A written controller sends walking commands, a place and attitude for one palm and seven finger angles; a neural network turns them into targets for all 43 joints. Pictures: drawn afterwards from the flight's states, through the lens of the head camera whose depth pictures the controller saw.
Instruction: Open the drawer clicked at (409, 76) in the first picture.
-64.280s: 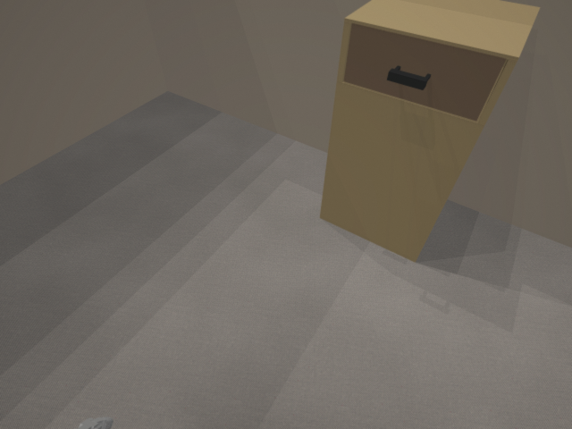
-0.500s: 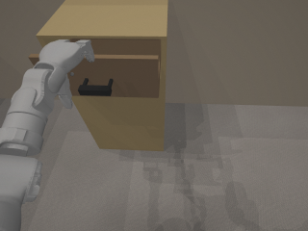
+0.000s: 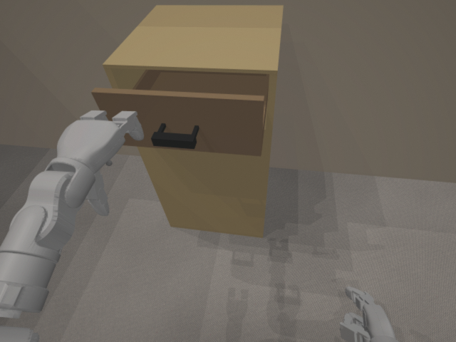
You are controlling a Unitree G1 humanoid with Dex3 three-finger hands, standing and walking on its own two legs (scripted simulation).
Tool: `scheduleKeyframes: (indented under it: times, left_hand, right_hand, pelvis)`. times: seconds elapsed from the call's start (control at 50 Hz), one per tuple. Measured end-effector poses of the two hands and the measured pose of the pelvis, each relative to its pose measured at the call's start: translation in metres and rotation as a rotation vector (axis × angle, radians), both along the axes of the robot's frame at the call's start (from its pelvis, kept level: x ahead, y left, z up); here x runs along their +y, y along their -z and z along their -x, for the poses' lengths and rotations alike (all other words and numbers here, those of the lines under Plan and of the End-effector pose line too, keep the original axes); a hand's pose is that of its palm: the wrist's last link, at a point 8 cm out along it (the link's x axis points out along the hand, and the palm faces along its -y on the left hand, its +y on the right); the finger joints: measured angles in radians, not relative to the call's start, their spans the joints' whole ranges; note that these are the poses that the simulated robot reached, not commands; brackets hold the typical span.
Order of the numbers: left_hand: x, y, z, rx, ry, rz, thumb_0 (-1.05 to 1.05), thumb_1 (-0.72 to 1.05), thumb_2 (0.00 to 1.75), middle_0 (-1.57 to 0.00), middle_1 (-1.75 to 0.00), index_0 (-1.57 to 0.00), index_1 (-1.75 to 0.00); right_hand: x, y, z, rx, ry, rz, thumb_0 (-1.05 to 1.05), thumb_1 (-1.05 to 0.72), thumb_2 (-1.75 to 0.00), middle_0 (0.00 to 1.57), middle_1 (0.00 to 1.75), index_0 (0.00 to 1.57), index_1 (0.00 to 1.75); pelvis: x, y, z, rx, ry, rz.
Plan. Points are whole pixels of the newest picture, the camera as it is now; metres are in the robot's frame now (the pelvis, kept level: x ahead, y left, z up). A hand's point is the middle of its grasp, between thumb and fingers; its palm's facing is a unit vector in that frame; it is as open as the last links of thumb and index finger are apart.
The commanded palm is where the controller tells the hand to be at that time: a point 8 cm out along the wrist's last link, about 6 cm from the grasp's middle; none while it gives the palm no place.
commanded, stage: draw the hand back to the body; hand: left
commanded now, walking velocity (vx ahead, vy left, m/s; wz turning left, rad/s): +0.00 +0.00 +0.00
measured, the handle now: (176, 134) +0.57 +0.20 +0.02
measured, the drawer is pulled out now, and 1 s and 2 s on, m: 0.12 0.12 0.12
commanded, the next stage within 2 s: step back with the hand held close in 1.04 s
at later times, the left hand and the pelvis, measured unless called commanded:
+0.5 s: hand (85, 190) +0.26 +0.21 +0.20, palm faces +0.38 -0.87 -0.31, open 11.7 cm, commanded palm +0.20 +0.25 +0.21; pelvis +0.01 -0.02 +0.01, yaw -1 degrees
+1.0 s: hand (47, 255) +0.17 +0.22 +0.20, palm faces +0.46 -0.80 -0.37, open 7.7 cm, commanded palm +0.12 +0.26 +0.21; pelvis -0.01 -0.02 +0.00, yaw +0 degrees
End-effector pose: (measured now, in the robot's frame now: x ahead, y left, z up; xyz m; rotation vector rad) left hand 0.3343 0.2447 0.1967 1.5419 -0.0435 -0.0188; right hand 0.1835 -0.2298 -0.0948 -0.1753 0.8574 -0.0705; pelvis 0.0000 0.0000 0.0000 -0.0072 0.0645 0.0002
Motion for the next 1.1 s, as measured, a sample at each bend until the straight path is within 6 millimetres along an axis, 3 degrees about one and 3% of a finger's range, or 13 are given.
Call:
scheduleKeyframes:
  times: [0.06,0.16,0.22,0.28,0.48,0.62,0.86,1.1]
  left_hand:
    - [0.002,-0.002,0.016,-0.018,-0.006,0.005,0.00,-0.49,0.30,-0.32,-1.20,-0.32,-1.20]
    - [0.001,-0.008,0.042,-0.234,0.052,0.840,-0.01,-0.46,0.31,-0.32,-1.18,-0.32,-1.18]
    - [0.001,-0.012,0.056,-0.370,0.056,1.085,-0.01,-0.40,0.34,-0.32,-1.15,-0.31,-1.15]
    - [0.003,-0.014,0.068,-0.449,0.043,1.185,-0.01,-0.33,0.37,-0.31,-1.10,-0.30,-1.10]
    - [0.007,-0.013,0.112,-0.476,-0.017,1.141,-0.01,-0.03,0.50,-0.28,-0.90,-0.27,-0.90]
    - [0.002,-0.014,0.150,-0.457,-0.045,1.076,-0.01,0.21,0.60,-0.26,-0.74,-0.26,-0.74]
    - [0.004,-0.010,0.202,-0.457,-0.116,1.022,0.00,0.63,0.78,-0.23,-0.47,-0.23,-0.47]
    - [0.010,-0.012,0.206,-0.497,-0.108,1.047,0.01,0.86,0.88,-0.22,-0.32,-0.21,-0.32]
  right_hand:
    - [0.007,-0.007,-0.016,-0.046,-0.037,-0.009,0.01,-0.90,-0.90,0.20,0.30,0.20,0.30]
    - [0.022,-0.023,-0.027,-0.145,-0.071,-0.013,0.01,-0.90,-0.90,0.20,0.30,0.20,0.30]
    - [0.025,-0.030,-0.024,-0.182,-0.077,-0.009,0.01,-0.90,-0.90,0.20,0.30,0.20,0.30]
    - [0.023,-0.032,-0.018,-0.192,-0.074,-0.003,0.01,-0.90,-0.90,0.20,0.30,0.20,0.30]
    - [-0.011,-0.018,0.011,-0.140,-0.018,0.030,0.01,-0.90,-0.90,0.20,0.30,0.20,0.30]
    - [-0.025,-0.014,0.018,-0.147,0.009,0.041,0.01,-0.90,-0.90,0.20,0.30,0.20,0.30]
    - [-0.011,-0.025,0.006,-0.253,-0.018,0.015,0.01,-0.90,-0.90,0.20,0.30,0.20,0.30]
    - [0.005,-0.029,0.009,-0.280,-0.056,0.004,0.01,-0.90,-0.90,0.20,0.30,0.20,0.30]
  pelvis:
    - [-0.001,-0.001,0.001,-0.008,-0.004,0.000]
    - [-0.005,-0.003,0.001,-0.069,-0.005,0.003]
    - [-0.009,-0.004,-0.003,-0.088,0.002,0.004]
    - [-0.012,-0.006,-0.007,-0.100,0.009,0.004]
    - [-0.018,-0.006,-0.010,-0.102,0.019,0.003]
    - [-0.021,-0.006,-0.008,-0.103,0.016,0.000]
    - [-0.025,-0.004,0.004,-0.126,0.004,0.006]
    - [-0.021,-0.004,0.012,-0.143,-0.001,0.005]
